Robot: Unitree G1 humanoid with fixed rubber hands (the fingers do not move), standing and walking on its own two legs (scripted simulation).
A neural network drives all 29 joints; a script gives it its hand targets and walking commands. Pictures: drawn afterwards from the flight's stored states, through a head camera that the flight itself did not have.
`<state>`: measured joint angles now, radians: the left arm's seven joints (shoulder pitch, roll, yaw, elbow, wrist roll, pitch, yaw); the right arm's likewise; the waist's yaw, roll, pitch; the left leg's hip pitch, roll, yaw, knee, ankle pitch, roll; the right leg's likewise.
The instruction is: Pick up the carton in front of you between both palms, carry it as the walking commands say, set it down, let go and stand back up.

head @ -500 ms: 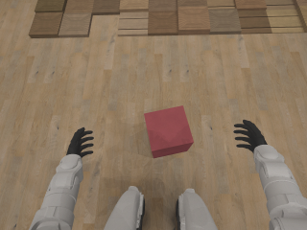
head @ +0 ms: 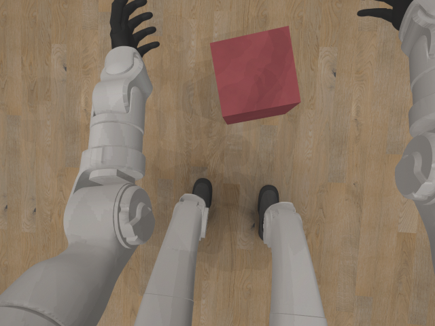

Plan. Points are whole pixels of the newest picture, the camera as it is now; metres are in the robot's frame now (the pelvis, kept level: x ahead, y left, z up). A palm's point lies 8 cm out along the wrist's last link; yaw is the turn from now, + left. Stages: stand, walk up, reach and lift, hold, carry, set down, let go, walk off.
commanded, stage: reach and lift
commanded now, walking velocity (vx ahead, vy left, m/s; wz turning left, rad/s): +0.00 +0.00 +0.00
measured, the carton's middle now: (252, 83) +0.57 -0.01 -0.54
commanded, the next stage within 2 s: none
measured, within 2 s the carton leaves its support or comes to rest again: leaves its support in 1.86 s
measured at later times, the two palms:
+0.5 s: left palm (165, 65) +0.53 +0.18 -0.25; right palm (342, 32) +0.61 -0.17 -0.25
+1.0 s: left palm (184, 92) +0.51 +0.19 -0.45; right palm (310, 73) +0.58 -0.16 -0.46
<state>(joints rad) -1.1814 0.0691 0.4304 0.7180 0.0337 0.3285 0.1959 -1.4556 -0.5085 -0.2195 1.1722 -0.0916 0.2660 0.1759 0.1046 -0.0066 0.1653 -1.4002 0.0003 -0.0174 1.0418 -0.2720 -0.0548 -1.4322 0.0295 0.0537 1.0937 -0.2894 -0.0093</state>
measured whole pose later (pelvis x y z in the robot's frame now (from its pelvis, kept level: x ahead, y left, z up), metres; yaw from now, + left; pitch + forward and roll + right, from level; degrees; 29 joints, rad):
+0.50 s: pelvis +0.05 -0.01 -0.08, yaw +4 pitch +55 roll +7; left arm -1.16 0.00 0.59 0.78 0.15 0.10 0.13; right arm -1.42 -0.37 -0.27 1.14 -0.16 0.12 0.05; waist 0.08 -0.02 -0.04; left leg -1.88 -0.02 -0.02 1.37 -0.41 -0.09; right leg -1.92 0.06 0.10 1.43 -0.48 -0.02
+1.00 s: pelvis -0.02 +0.00 -0.27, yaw +5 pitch +37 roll +6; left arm -1.56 0.17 0.34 0.99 -0.11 0.16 0.20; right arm -1.77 -0.60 0.04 1.29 0.13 0.15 0.06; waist 0.07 0.03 0.50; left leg -2.19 -0.06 -0.02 2.07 -0.53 -0.10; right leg -2.23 0.04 0.07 2.15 -0.57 0.00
